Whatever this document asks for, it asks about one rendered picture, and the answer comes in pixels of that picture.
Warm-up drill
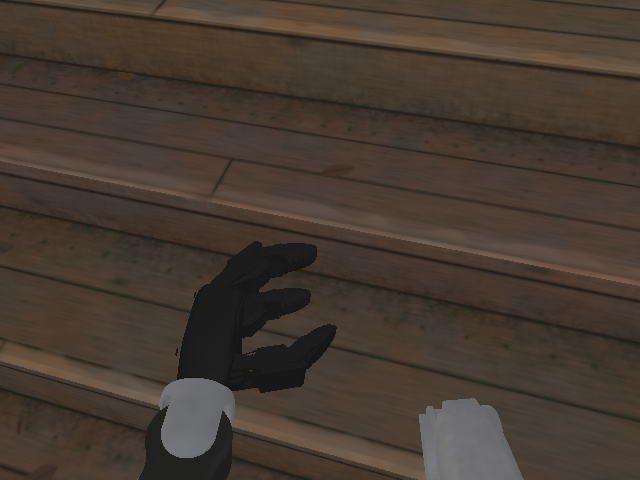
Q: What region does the right robot thigh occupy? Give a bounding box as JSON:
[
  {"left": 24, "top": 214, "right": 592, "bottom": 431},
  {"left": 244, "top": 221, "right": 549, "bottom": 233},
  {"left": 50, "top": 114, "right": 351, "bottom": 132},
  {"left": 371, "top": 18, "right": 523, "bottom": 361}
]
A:
[{"left": 419, "top": 398, "right": 524, "bottom": 480}]

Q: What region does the left robot hand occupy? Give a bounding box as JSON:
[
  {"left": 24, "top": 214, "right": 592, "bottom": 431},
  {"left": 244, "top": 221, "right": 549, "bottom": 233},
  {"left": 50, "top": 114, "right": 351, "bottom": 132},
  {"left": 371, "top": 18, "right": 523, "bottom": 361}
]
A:
[{"left": 175, "top": 241, "right": 337, "bottom": 393}]

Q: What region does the right robot shin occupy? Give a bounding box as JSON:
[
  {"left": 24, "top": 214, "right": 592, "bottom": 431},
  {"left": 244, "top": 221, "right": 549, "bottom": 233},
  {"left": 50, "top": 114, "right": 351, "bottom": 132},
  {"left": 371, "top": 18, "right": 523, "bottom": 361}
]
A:
[{"left": 481, "top": 405, "right": 503, "bottom": 430}]

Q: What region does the robot left forearm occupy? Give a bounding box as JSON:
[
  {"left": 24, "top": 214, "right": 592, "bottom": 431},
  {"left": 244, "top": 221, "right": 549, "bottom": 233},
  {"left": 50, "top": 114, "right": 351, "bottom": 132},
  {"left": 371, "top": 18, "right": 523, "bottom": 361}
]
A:
[{"left": 137, "top": 378, "right": 235, "bottom": 480}]

